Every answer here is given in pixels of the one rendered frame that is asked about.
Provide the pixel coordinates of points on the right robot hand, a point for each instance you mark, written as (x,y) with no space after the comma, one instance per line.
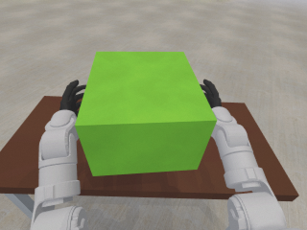
(211,94)

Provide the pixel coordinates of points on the table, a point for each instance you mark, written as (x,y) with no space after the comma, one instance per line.
(19,172)

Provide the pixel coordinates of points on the robot right upper arm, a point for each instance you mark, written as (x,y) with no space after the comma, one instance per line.
(255,211)

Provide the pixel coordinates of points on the right robot forearm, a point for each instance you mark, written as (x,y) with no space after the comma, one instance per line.
(241,171)

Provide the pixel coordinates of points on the carton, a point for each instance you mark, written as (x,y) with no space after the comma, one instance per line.
(143,112)

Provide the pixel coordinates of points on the left robot forearm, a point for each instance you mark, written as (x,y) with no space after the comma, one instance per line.
(57,162)

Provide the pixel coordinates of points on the robot left upper arm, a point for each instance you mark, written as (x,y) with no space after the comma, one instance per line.
(67,218)

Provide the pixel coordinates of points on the left robot hand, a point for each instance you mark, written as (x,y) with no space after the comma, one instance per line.
(70,99)

